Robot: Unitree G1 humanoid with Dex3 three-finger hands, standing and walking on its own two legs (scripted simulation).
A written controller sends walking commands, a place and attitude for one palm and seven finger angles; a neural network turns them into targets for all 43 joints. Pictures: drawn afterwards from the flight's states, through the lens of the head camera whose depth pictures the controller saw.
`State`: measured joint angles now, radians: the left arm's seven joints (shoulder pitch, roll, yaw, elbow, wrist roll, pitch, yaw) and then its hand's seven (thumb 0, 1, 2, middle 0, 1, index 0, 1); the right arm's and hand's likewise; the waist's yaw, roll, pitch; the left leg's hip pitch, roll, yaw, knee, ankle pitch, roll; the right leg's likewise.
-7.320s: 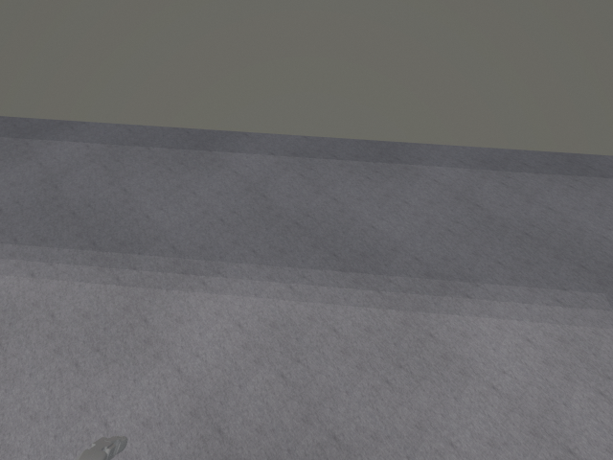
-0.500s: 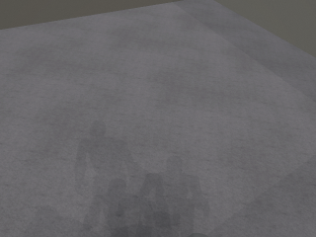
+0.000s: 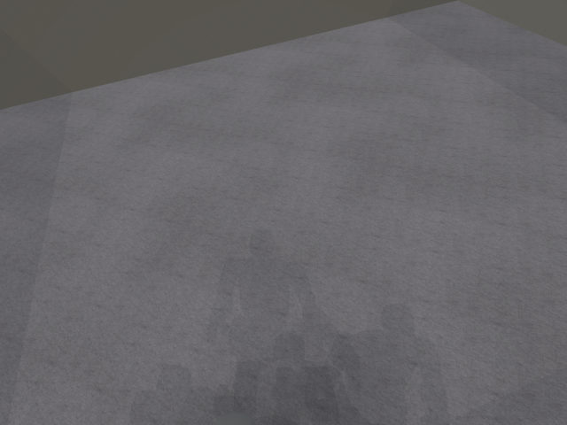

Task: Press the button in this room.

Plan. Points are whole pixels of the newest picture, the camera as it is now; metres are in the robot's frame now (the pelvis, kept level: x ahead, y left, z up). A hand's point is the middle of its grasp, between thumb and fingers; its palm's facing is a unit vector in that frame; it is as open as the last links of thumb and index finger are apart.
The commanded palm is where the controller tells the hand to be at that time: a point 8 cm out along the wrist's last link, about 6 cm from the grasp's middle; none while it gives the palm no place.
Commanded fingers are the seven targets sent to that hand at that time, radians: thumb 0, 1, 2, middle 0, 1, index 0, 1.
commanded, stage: turn or walk to find it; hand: left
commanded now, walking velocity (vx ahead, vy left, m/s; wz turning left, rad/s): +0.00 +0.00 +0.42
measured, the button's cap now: out of the picture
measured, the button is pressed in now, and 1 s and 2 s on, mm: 0 0 0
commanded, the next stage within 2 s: none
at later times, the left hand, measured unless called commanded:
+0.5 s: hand out of the picture -0.08 +0.27 -0.18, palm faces +0.27 -0.94 -0.22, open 7.4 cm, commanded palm none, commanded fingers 0.00 0.90 0.90 -0.20 -0.30 -0.20 -0.30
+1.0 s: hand out of the picture -0.02 +0.21 -0.14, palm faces +0.36 -0.89 -0.29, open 7.4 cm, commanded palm none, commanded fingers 0.00 0.90 0.90 -0.20 -0.30 -0.20 -0.30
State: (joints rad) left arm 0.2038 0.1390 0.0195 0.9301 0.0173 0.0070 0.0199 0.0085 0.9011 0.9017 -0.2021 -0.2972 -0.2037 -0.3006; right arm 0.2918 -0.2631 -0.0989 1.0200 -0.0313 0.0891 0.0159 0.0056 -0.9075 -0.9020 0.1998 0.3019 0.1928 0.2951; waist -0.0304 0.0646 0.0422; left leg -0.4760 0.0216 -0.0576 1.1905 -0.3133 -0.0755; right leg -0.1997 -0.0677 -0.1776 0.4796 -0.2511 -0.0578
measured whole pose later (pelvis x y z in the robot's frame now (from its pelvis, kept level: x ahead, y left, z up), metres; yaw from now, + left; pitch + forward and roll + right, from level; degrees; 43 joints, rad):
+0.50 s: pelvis -0.05 +0.06 +0.00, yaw +12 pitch -1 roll -2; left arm 0.26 0.25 0.06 1.02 0.03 0.07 0.01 0.01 0.91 0.90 -0.20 -0.30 -0.20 -0.30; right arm 0.15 -0.18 -0.03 0.96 -0.02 0.03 -0.01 0.00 -0.90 -0.90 0.20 0.30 0.20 0.30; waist 0.04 -0.03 0.05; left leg -0.19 -0.02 0.04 0.48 -0.27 0.06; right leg -0.47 -0.10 -0.06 1.07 -0.39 0.07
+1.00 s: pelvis -0.07 -0.01 -0.01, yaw +23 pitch -1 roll +2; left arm 0.13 0.16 0.02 0.90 0.02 0.02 0.02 0.01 0.90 0.90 -0.20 -0.30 -0.20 -0.30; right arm 0.30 -0.23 -0.09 1.01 -0.03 0.08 0.00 0.01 -0.91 -0.90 0.20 0.30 0.20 0.30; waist -0.05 0.07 0.05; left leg -0.44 -0.08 -0.08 0.88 -0.42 -0.03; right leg -0.23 -0.03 -0.08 0.54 -0.30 -0.04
